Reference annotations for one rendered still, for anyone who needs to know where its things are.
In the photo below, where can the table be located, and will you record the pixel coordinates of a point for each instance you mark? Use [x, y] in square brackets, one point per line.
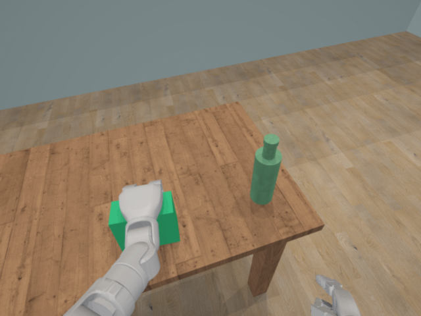
[55, 202]

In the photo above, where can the robot left hand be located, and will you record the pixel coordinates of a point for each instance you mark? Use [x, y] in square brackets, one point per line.
[141, 201]

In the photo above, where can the left robot forearm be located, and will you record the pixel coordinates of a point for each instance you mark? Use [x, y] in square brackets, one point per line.
[116, 293]

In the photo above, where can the robot right hand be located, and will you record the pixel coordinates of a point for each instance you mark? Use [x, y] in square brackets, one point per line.
[342, 301]

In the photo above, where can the sponge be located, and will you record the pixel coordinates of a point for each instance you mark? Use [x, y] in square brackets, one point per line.
[167, 220]

